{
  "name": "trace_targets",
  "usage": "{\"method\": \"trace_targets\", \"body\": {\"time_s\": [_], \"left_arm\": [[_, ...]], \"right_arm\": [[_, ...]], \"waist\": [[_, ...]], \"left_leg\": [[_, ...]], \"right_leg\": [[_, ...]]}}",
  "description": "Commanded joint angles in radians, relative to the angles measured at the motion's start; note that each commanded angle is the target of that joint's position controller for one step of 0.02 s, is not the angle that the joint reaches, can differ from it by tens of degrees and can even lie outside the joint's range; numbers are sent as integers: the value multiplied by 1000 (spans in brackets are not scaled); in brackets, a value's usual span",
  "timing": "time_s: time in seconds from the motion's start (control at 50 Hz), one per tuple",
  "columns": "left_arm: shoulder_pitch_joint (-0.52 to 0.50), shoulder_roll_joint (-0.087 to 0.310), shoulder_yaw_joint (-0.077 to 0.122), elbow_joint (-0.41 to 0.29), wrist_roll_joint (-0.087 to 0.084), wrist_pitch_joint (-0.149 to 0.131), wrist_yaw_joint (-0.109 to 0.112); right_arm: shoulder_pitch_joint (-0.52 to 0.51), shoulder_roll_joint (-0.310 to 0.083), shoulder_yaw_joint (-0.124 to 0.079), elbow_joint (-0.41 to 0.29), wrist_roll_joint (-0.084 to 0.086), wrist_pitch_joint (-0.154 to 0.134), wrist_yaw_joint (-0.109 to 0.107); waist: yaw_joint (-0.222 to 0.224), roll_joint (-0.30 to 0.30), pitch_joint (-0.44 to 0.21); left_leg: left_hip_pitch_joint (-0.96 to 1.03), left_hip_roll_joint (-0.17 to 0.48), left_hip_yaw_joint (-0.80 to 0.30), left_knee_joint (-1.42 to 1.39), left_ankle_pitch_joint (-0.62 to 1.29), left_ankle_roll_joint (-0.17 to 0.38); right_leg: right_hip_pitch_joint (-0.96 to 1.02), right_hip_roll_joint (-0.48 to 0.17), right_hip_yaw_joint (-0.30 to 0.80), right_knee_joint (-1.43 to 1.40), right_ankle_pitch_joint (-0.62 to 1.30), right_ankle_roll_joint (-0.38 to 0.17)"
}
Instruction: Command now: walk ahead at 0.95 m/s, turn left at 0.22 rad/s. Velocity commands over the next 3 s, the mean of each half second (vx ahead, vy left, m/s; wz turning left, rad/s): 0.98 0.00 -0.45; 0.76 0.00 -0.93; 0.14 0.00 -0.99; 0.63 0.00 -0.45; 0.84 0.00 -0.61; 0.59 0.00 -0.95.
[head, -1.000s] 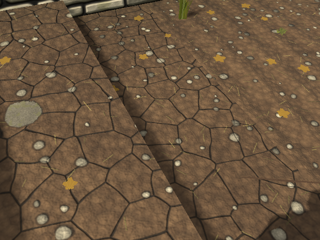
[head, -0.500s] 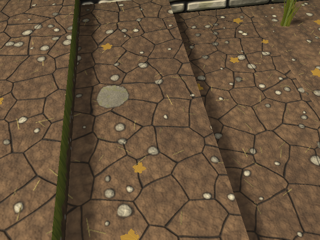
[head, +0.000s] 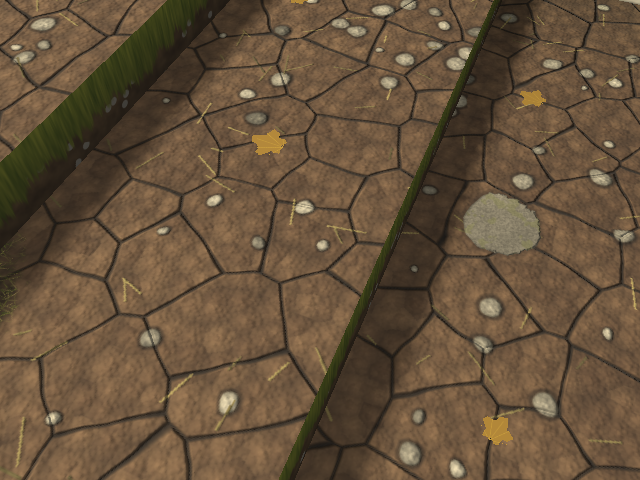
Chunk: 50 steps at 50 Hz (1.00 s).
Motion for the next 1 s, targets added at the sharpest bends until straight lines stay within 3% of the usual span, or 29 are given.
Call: {"method": "trace_targets", "body": {"time_s": [0.02, 0.06, 0.12, 0.24, 0.28, 0.32, 0.34, 0.36, 0.38, 0.4, 0.42, 0.44, 0.48, 0.5, 0.52, 0.54, 0.56, 0.6, 0.64, 0.66, 0.68, 0.7, 0.72, 0.74, 0.76, 0.82, 0.88, 0.94, 1.0], "left_arm": [[-21, 98, 5, -96, 11, -4, -17], [39, 95, 13, -48, 9, 39, -39], [-63, 72, 18, -76, -21, 57, -36], [-151, 62, 3, -76, -27, 52, -44], [-65, 111, 18, -63, -23, 65, -44], [233, 182, 54, 17, -22, 84, -34], [403, 225, 82, 62, -23, 84, -31], [484, 178, 82, 133, -41, 79, -28], [327, 161, 70, 124, -21, 90, -24], [198, 174, 58, 54, 2, 84, -14], [156, 185, 64, 7, 19, 75, 11], [113, 142, 59, -5, 23, 65, 28], [53, 89, 36, -6, 9, 21, 37], [67, 97, 27, 2, 9, -1, 34], [21, 154, 32, -25, 11, -18, 2], [-5, 153, 33, -25, 7, -29, -8], [13, 133, 31, -20, 1, -33, 0], [104, 165, 52, 15, -10, -16, 15], [75, 181, 73, -6, -25, -4, 21], [2, 226, 92, -36, -39, -13, 12], [-161, 219, 105, -124, -60, -33, -1], [-252, 107, 85, -202, -40, -35, -20], [-240, 51, 72, -209, 20, -34, -26], [-227, 8, 60, -216, 45, -17, -23], [-211, -6, 61, -220, 37, 5, -20], [-199, -28, 50, -252, 7, 62, -12], [-251, 35, 60, -279, 16, 62, -25], [-292, -6, 37, -257, -2, 46, -74], [-148, 61, 67, -174, 18, 52, -43]], "right_arm": [[153, -131, -35, 0, -4, -45, -35], [125, -91, -18, 23, 20, -80, -26], [178, -92, -12, 42, 17, -109, -2], [148, -77, 10, 26, 31, -135, -33], [111, -124, -2, 18, 33, -131, -67], [6, -152, -13, -12, 17, -98, -91], [-92, -159, -20, -33, 27, -80, -90], [-245, -68, 1, -65, 34, -73, -60], [-279, 88, 49, -150, 13, -88, -34], [-125, 162, 85, -233, 3, -103, -34], [-60, 134, 105, -269, -16, -125, -26], [-74, 75, 101, -262, -43, -128, -23], [-173, 115, 117, -290, -90, -95, -30], [-192, 140, 131, -317, -91, -75, -36], [-98, 82, 127, -291, -64, -59, -54], [-165, 54, 118, -308, -40, -50, -61], [-244, 44, 119, -344, -23, -45, -61], [-320, 146, 152, -402, -21, -36, -59], [-104, 132, 133, -334, -1, -51, -64], [146, 52, 89, -282, -4, -65, -66], [415, -115, 24, -225, -34, -73, -72], [315, -177, 16, -198, -23, -65, -74], [118, -93, 26, -213, 1, -52, -80], [86, -21, 39, -178, 13, -54, -82], [104, 40, 52, -137, 16, -60, -81], [113, 107, 52, -54, 3, -66, -66], [162, 39, 13, -24, 3, -59, -65], [250, -24, -15, -19, 9, -57, -90], [296, -60, -33, -49, 26, -44, -93]], "waist": [[-57, -55, -88], [-8, -17, -27], [-33, 61, 56], [-32, 99, -27], [40, 148, -125], [204, 174, -227], [329, 99, -248], [389, -169, -137], [197, -379, -1], [19, -267, -161], [-17, -117, -255], [-68, 92, -158], [-109, 149, -42], [-134, 173, -5], [-176, 189, 15], [-153, 168, 83], [-108, 130, 119], [-17, -52, 41], [-104, -69, -142], [-255, -36, -313], [-417, 197, -514], [-297, 436, -427], [-196, 222, -212], [-136, 108, -90], [-93, 31, -8], [-22, 95, 50], [-38, 130, 11], [-87, 58, -70], [-37, 57, -167]], "left_leg": [[352, 325, -431, -459, 115, 82], [240, 251, -258, -489, 238, -15], [178, 206, -59, -521, 692, -132], [421, 214, 127, -486, 1274, -207], [533, 269, 123, -346, 1544, -224], [516, 307, 107, -15, 1679, -211], [397, 260, 105, 403, 1433, -187], [58, 52, 138, 992, 388, -163], [-411, -78, 11, 1450, -208, -168], [-599, -35, -167, 1567, -269, -164], [-661, -4, -250, 1542, -251, -131], [-693, 44, -274, 1501, -231, -102], [-773, 66, -325, 1702, -308, -89], [-819, 89, -303, 1690, -289, -100], [-672, 135, -157, 1348, -187, -123], [-532, 163, -112, 1127, -152, -149], [-397, 185, -60, 941, -164, -172], [-237, 186, -11, 864, -370, -123], [40, 70, -49, 645, -444, -46], [264, 96, -175, 490, -453, -8], [419, 267, -600, 164, -799, 54], [377, 417, -1150, -237, -985, 123], [262, 476, -1204, -229, -879, 135], [139, 493, -1018, -95, -695, 111], [21, 471, -816, -14, -496, 62], [-70, 398, -319, 81, -33, -95], [-53, 376, -48, 97, 227, -132], [9, 333, 115, 169, 118, -173], [170, 361, 139, 469, 320, -169]], "right_leg": [[-386, -36, 59, 56, 61, -18], [-343, -29, 94, -20, 84, -11], [-347, 65, 77, -214, 167, -24], [-270, 172, -171, -583, 435, -127], [-151, 199, -193, -625, 417, -158], [103, 221, -145, -661, 314, -213], [259, 179, -63, -766, 356, -296], [414, 130, 8, -964, 507, -371], [427, 174, 203, -715, 716, -416], [528, 73, 501, -761, 658, -498], [532, -62, 805, -1010, 170, -517], [362, -73, 823, -1083, -66, -464], [53, -46, 793, -1026, -93, -425], [-54, -20, 752, -1037, -133, -399], [-202, 81, 598, -1134, -320, -360], [-389, 147, 539, -1210, -307, -341], [-484, 175, 499, -1272, -117, -337], [-379, 72, 471, -1238, 392, -343], [-221, 92, 358, -968, 1221, -285], [-217, 105, 337, -687, 1463, -248], [-293, 210, 261, -253, 1147, -191], [-519, 317, 229, -38, 213, -173], [-643, 250, 271, 107, 176, -165], [-659, 207, 221, 141, 167, -160], [-631, 174, 186, 115, 147, -145], [-601, 141, 129, -63, 155, -81], [-432, 167, -11, -376, 359, -55], [-143, 179, -134, -715, 706, -59], [45, 190, -155, -850, 813, -80]]}}
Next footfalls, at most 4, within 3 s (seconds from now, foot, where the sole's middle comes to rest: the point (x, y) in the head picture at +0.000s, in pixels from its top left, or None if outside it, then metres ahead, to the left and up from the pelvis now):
0.36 right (372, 464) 0.46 -0.04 -0.75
0.66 left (317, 286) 0.76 0.09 -0.58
1.06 right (472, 274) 0.93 -0.27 -0.75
1.46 left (471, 198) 1.17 -0.29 -0.74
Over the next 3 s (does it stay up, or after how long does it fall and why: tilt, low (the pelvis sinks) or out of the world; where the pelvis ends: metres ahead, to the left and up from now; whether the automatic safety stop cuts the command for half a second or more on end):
stays up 0.89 -0.81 -0.01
